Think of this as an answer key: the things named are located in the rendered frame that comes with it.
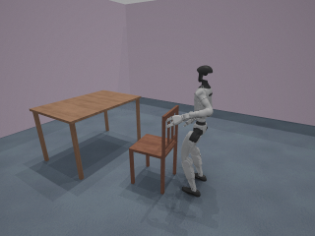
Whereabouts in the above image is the chair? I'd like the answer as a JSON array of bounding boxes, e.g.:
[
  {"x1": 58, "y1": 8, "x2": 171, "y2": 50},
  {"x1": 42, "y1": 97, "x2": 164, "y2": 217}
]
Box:
[{"x1": 129, "y1": 105, "x2": 179, "y2": 195}]

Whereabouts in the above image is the left robot hand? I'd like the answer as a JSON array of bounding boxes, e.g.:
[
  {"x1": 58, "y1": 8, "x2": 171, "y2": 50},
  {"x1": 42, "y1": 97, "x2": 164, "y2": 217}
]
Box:
[{"x1": 165, "y1": 115, "x2": 183, "y2": 129}]

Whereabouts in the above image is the robot left upper arm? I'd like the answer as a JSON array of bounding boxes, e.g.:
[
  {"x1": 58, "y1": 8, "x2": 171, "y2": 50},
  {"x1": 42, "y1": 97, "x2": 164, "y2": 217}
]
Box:
[{"x1": 195, "y1": 88, "x2": 214, "y2": 117}]

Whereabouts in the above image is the humanoid robot torso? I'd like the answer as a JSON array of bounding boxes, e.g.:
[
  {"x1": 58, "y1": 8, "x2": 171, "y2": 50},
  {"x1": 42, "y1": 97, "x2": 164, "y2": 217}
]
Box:
[{"x1": 193, "y1": 86, "x2": 213, "y2": 136}]

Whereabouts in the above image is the table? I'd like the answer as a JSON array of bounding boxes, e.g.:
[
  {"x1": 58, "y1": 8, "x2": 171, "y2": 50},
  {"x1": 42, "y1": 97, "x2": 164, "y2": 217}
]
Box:
[{"x1": 30, "y1": 90, "x2": 141, "y2": 180}]

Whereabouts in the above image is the left robot forearm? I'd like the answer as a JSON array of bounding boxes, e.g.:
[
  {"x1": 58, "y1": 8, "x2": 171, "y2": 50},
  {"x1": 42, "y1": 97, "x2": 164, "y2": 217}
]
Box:
[{"x1": 181, "y1": 108, "x2": 212, "y2": 121}]

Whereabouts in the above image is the right robot hand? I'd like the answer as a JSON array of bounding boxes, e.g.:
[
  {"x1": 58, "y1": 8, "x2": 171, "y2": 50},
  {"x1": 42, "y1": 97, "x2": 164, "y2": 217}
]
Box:
[{"x1": 181, "y1": 118, "x2": 195, "y2": 127}]

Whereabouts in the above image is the robot left foot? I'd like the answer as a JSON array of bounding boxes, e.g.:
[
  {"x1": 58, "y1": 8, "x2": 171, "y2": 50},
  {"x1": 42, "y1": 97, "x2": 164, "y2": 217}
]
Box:
[{"x1": 181, "y1": 186, "x2": 201, "y2": 198}]

